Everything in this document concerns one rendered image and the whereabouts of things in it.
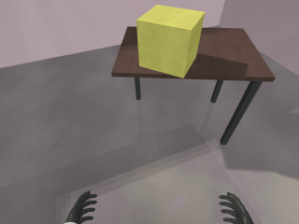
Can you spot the carton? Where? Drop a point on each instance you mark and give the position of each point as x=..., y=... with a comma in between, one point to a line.
x=168, y=39

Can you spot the table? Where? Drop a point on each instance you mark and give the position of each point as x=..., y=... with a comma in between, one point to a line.
x=222, y=54

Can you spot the right robot hand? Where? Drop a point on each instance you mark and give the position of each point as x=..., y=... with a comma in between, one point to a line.
x=239, y=210

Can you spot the left robot hand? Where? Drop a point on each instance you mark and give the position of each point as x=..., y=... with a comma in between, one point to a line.
x=77, y=212

